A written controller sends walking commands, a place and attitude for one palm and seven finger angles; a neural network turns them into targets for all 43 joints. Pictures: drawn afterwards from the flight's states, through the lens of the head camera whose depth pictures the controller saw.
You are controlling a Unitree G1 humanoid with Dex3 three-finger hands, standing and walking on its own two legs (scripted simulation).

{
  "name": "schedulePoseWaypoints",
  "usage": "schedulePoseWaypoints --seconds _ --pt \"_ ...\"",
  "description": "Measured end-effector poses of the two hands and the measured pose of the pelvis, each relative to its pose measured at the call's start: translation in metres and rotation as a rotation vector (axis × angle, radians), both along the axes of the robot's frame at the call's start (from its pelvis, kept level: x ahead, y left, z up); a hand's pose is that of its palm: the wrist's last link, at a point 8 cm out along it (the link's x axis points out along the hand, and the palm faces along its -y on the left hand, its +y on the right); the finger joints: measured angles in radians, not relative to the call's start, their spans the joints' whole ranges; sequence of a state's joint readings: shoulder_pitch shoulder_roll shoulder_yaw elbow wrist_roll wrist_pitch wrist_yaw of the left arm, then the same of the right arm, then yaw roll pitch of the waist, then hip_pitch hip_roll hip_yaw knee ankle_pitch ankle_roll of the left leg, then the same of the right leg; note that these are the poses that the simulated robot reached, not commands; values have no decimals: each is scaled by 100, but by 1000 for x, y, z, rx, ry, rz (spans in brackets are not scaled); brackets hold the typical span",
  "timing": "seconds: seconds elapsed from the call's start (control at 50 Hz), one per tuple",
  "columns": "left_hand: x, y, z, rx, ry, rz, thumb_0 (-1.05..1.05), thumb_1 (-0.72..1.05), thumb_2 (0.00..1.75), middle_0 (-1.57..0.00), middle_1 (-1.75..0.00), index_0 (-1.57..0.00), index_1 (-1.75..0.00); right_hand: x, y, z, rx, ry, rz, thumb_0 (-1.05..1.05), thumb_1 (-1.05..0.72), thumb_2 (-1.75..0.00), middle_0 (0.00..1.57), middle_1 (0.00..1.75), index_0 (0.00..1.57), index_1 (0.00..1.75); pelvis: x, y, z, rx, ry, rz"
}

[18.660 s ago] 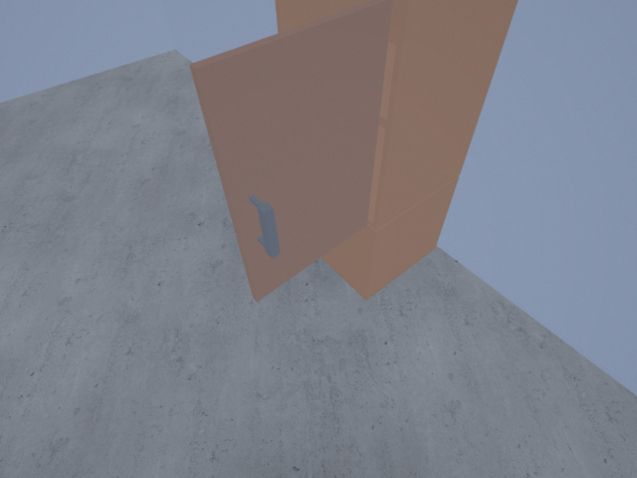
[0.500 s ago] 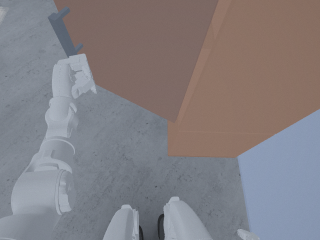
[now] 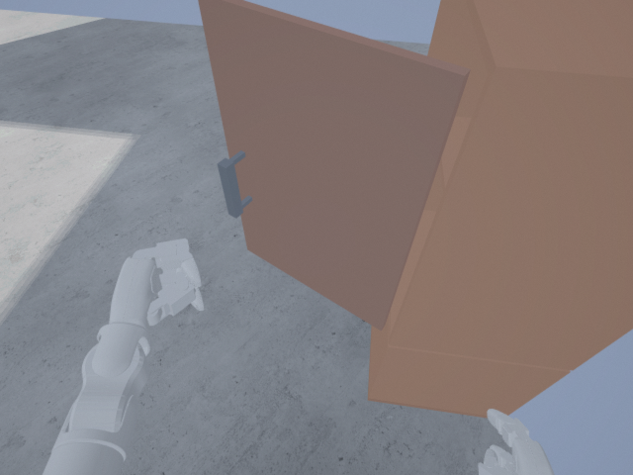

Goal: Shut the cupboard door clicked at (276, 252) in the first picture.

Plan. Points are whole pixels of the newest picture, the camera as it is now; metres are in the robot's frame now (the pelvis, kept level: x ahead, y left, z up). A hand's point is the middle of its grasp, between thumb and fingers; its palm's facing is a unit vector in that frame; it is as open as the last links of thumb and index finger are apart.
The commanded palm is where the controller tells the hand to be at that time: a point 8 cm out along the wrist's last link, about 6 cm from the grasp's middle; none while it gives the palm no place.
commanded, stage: draw the hand back to the body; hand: left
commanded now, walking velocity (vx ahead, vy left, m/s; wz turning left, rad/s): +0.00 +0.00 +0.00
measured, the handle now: (237, 184) +0.64 +0.19 -0.05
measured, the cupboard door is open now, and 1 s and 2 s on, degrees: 63 63 63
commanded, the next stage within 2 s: step back with the hand held close in 0.96 s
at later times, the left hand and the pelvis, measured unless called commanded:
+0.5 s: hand (20, 330) +0.21 +0.27 +0.17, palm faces +0.40 -0.83 -0.38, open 5.5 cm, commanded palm +0.16 +0.31 +0.20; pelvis +0.02 +0.01 +0.03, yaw +2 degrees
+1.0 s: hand (1, 352) +0.19 +0.25 +0.19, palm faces +0.45 -0.80 -0.40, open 7.4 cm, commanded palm +0.14 +0.29 +0.21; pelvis +0.00 -0.01 +0.03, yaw +1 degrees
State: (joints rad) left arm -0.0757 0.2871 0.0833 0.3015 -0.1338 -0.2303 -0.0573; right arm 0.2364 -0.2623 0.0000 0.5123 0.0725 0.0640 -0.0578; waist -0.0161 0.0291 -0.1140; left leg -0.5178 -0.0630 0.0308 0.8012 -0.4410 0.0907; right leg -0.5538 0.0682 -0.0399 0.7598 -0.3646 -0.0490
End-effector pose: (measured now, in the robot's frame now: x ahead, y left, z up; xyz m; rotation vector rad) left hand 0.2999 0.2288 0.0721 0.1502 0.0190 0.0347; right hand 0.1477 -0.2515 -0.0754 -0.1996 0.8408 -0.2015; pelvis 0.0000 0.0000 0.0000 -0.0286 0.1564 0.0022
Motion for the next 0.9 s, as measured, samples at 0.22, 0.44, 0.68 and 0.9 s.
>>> schedulePoseWaypoints --seconds 0.22,0.44,0.68,0.9 --pt "-58 43 59 114 -29 222 2 90 90 -92 -109 -92 -109 62 55 38 57 -169 132 1 -90 -90 20 29 20 30 13 10 24 -3 -126 29" --pt "-110 70 100 223 -64 331 1 90 90 -63 -77 -63 -77 55 71 33 97 -138 192 2 -90 -90 20 30 21 30 16 14 33 2 -183 31" --pt "-165 87 151 377 -186 447 1 90 90 -31 -42 -32 -43 39 47 27 71 -132 171 2 -90 -90 20 30 21 30 9 9 34 6 -207 33" --pt "-161 67 123 288 -133 423 1 89 90 -22 -31 -22 -32 29 28 32 40 -151 148 2 -90 -90 20 30 21 30 1 -4 34 15 -213 23"
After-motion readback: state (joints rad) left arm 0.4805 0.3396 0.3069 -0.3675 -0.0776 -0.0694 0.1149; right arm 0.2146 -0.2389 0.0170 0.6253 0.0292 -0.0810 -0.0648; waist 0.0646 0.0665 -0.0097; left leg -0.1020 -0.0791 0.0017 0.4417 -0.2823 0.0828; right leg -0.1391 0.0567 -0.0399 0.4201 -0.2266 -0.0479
